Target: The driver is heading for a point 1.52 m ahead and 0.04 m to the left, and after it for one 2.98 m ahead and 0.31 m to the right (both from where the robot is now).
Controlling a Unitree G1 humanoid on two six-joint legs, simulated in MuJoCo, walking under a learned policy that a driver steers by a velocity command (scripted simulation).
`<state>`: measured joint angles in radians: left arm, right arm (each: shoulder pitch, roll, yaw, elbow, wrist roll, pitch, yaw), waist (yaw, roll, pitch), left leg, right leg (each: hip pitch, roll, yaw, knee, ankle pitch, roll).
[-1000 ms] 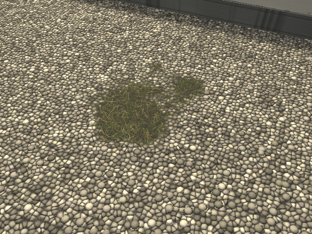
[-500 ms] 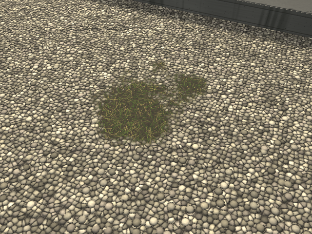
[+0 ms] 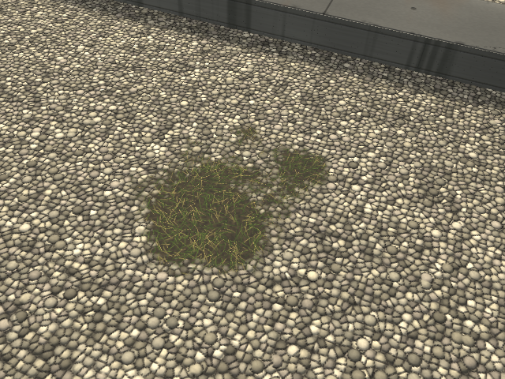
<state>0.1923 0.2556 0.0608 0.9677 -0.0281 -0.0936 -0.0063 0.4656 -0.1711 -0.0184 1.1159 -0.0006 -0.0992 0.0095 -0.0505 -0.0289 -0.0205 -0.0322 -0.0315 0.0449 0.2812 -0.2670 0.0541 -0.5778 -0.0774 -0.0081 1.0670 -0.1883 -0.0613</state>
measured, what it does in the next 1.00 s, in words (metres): walks ahead: right foot, then left foot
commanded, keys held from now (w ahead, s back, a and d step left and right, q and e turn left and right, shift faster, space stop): w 1.00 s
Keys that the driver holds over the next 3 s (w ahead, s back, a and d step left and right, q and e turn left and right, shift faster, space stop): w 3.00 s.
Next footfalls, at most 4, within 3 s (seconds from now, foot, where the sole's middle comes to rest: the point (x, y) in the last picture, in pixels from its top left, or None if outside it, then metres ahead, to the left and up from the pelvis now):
0.28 right None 0.34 -0.14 -0.78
0.82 left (206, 337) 0.65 0.10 -0.78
1.38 right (280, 242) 0.97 -0.14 -0.78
1.92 left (208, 174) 1.29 0.10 -0.78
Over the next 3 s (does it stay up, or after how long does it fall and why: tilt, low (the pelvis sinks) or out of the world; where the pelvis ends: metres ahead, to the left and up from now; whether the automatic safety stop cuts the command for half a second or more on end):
stays up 1.71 -0.03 -0.02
